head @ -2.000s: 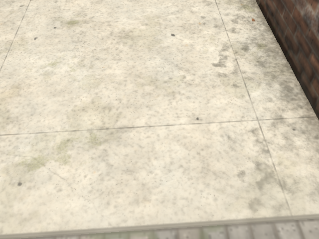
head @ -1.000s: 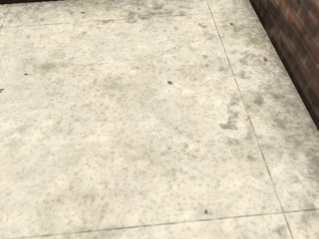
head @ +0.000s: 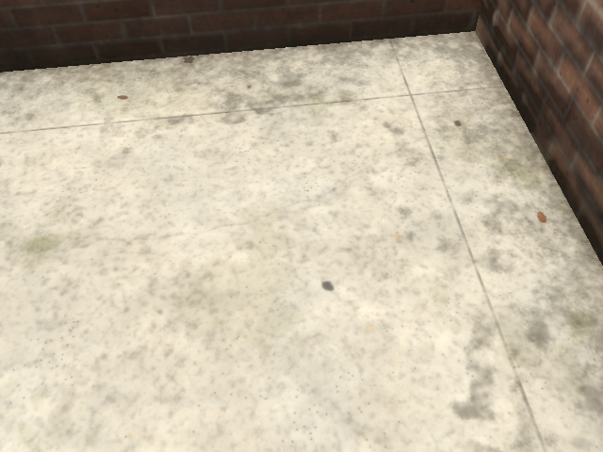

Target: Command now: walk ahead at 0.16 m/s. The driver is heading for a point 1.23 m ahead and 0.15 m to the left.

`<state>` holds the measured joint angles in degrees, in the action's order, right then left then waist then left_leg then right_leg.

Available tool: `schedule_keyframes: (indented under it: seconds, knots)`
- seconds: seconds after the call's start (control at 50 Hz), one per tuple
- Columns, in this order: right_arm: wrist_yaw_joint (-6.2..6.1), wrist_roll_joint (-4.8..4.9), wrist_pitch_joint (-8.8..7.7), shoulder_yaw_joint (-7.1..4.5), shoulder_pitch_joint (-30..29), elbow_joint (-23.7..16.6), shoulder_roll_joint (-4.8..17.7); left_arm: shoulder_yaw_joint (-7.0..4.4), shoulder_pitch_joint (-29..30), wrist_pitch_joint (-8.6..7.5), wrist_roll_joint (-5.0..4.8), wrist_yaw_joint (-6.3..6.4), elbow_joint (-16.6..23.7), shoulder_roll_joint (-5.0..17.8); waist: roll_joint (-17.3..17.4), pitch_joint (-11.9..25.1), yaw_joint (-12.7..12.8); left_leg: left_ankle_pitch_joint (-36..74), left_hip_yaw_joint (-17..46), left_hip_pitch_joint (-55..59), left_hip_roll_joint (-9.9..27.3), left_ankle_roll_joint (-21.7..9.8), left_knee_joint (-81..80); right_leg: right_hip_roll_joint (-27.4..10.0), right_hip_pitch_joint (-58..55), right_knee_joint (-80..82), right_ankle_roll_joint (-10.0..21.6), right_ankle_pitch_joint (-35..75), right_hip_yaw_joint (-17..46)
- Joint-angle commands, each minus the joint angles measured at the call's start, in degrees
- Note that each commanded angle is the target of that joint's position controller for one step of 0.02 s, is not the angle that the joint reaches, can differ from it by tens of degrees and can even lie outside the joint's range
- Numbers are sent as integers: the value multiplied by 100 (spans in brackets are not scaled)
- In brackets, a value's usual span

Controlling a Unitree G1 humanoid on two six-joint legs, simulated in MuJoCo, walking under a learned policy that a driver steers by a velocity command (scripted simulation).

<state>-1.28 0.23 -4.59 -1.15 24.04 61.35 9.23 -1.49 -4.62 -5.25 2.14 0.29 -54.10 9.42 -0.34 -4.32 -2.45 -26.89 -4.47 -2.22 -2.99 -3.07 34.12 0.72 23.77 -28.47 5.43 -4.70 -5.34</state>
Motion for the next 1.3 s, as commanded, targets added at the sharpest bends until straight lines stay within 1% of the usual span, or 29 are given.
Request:
schedule_keyframes:
  seconds: [0.02,0.04,0.06,0.08,0.1,0.14,0.2,0.26,0.3,0.32,0.34,0.36,0.4,0.48,0.54,0.92,0.94,0.98,1.02,1.06,1.08,1.12,1.16,1.18,1.22,1.24,1.26,1.28,1.3]
  knots:
    - [-80,154,150,-97,1180,68,469,-250,-1884,34,-227,8,-243,1046,-510,2432,468,-1033,680,-1811,6,55,3285,-2521,-3523,146,1602,5558,2605]
    - [-58,-31,199,-138,581,-75,549,-180,-1338,82,-263,17,-156,822,-386,1599,372,-758,747,-1991,153,90,3300,-2235,-2664,583,1441,4385,2208]
    - [-31,-151,227,-134,204,-136,449,-73,-937,112,-223,45,-116,530,-258,977,249,-436,767,-1987,306,126,2961,-1954,-1919,938,1180,3479,1891]
    - [-6,-198,283,-141,48,-141,395,-8,-797,123,-195,96,-132,379,-302,640,135,-208,783,-1778,433,187,2559,-1710,-1366,1177,968,3097,1540]
    - [17,-225,363,-115,173,-84,283,20,-756,142,-184,142,-181,351,-424,583,-7,-30,714,-1369,474,242,2178,-1486,-950,1298,785,2737,1249]
    - [-3,-193,492,-64,376,82,118,22,-833,139,-118,145,-250,453,-420,703,-93,45,524,-975,380,301,1579,-1293,-766,1355,663,2259,1029]
    - [-82,-155,617,-40,95,111,181,0,-962,164,-98,118,-313,642,-515,745,18,223,431,-899,393,303,757,-1276,-741,1563,600,568,1164]
    - [-70,-148,638,-20,-110,138,236,-30,-900,302,-148,106,-341,713,-588,516,41,770,318,-658,400,245,118,-1197,-328,1884,403,-1697,1322]
    - [-58,-177,595,13,-29,224,207,-40,-885,398,-209,111,-364,700,-397,263,-7,1233,303,-296,437,156,-597,-1121,62,1958,123,-2560,1355]
    - [-60,-210,550,33,-43,207,254,-43,-985,432,-211,113,-408,662,-241,86,21,1335,541,-300,622,108,-1058,-1049,133,1939,-80,-2733,1351]
    - [-71,-218,488,36,-64,181,377,-52,-1106,464,-224,112,-434,612,-80,-57,139,1061,860,-541,862,58,-1406,-874,31,1820,-239,-2509,1249]
    - [-73,-125,448,32,-220,213,436,-50,-1200,493,-252,96,-434,497,490,-298,322,533,1063,-1388,899,18,-1614,-568,-483,1619,-298,-1832,931]
    - [-77,-76,334,86,-408,199,280,-14,-1400,481,-190,77,-569,369,653,-122,464,374,1166,-1908,973,104,-2031,-518,-1494,1114,-276,-863,807]
    - [-100,-59,284,82,-306,208,295,10,-1482,426,-161,78,-725,396,218,4,426,917,1024,-1513,878,92,-1923,-598,-1482,1106,-247,-688,868]
    - [-96,-78,300,94,-131,256,249,40,-1448,416,-180,98,-792,350,117,-21,349,1075,984,-1327,862,45,-1848,-604,-1335,1147,-272,-683,866]
    - [-120,-65,303,146,44,368,143,110,-1717,422,-177,172,-1151,200,80,-50,312,1649,896,-1016,844,3,-1754,-641,-1404,980,-298,-139,848]
    - [-119,-74,306,145,113,391,138,111,-1749,428,-174,170,-1171,184,85,53,301,1246,883,-979,797,-17,-1798,-580,-1438,974,-291,-514,815]
    - [-110,-92,343,59,187,377,316,54,-1721,465,-165,154,-1127,277,223,-65,273,-161,938,-1124,682,-177,-1784,-309,-1195,658,-203,-1767,623]
    - [-81,-102,389,-19,303,304,452,20,-1556,488,-118,101,-987,263,426,-537,161,-1560,1425,-1293,912,-454,-2060,-106,-426,222,-126,-2711,476]
    - [-81,-91,375,-119,648,371,653,57,-1196,422,-42,21,-748,20,887,-872,-15,-2117,2400,-934,1661,-844,-2674,68,378,-726,-179,-2078,37]
    - [-82,-103,350,-161,651,375,706,49,-1028,367,15,-12,-617,37,934,-962,-47,-1891,2687,-851,1964,-1009,-2807,-121,603,-1101,-154,-1771,79]
    - [-62,-162,267,-206,585,335,744,-23,-912,248,-15,-75,-426,221,775,-841,13,-1202,2700,-499,2093,-1116,-2771,-308,922,-1394,-99,-1902,246]
    - [-40,-147,183,-224,402,284,714,-70,-937,137,-85,-122,-321,259,677,-739,155,-485,2265,-437,1905,-991,-2542,-319,587,-943,-83,-1836,211]
    - [-32,-113,156,-236,248,243,726,-81,-1126,97,-119,-135,-351,198,633,-659,302,-176,1951,-674,1727,-888,-2359,-206,7,-523,-81,-1550,65]
    - [-8,-85,108,-232,-78,131,683,-168,-2264,57,-162,-110,-741,202,319,-336,814,542,1250,-1800,1212,-628,-1459,131,-2113,241,-80,-1167,-59]
    - [38,-101,37,-158,-274,-7,449,-294,-3042,16,-92,-35,-912,574,-592,-67,1165,960,538,-2517,678,-382,79,-709,-3102,987,63,-1843,1155]
    - [92,-91,-11,-84,-216,-278,131,-460,-3771,61,-114,0,-1055,1240,-2039,258,1226,-95,-199,-3712,-29,-132,1914,-2076,-3749,1975,625,-3062,3656]
    - [129,-275,15,-188,-525,-359,557,-370,-3438,141,-106,17,-1043,916,-1117,-95,954,-275,325,-3999,275,-246,2945,-2278,-3153,2057,793,-3216,4047]
    - [192,-275,6,-178,-716,-419,432,-305,-2772,135,-78,0,-809,760,-438,-391,663,299,520,-4102,561,-317,3220,-2134,-2663,2022,731,-3043,3509]
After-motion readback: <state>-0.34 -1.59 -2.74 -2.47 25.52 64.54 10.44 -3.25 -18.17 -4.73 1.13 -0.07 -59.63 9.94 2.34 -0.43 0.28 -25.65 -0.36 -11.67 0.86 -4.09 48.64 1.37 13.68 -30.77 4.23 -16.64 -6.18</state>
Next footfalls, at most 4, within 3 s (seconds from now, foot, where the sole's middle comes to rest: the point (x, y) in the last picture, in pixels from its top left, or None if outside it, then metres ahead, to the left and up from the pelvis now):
0.32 left None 0.08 0.13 -0.76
1.70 left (283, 406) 0.55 0.06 -0.76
2.26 right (344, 280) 0.87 -0.10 -0.76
2.82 left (268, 205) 1.13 0.09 -0.76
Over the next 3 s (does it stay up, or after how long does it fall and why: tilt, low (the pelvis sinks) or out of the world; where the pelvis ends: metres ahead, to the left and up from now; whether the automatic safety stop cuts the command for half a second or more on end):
stays up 1.09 0.04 0.01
